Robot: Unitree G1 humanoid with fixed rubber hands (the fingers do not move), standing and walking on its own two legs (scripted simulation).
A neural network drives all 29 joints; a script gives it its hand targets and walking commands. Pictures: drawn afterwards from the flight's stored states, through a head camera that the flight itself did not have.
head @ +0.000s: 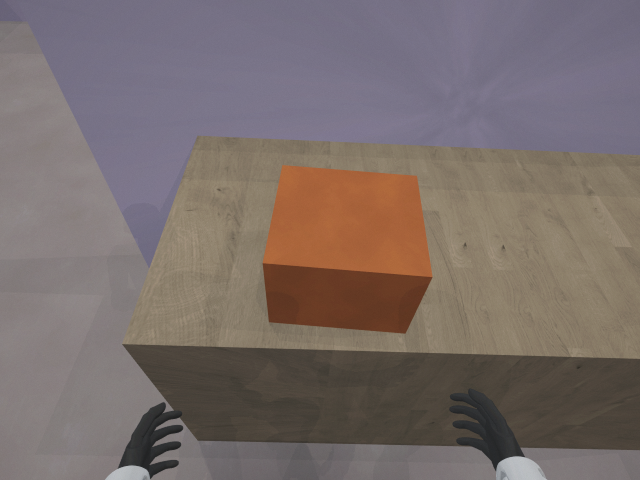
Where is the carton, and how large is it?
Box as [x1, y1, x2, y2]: [263, 165, 431, 333]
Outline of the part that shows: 282,165 263,259 263,270 269,321 405,333 431,278 431,270 416,176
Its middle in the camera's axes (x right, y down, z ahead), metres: +0.04 +0.02 +0.67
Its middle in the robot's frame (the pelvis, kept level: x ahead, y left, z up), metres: +0.48 -0.02 -0.05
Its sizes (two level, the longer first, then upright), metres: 0.237 0.216 0.171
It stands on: a pedestal, 0.64 m high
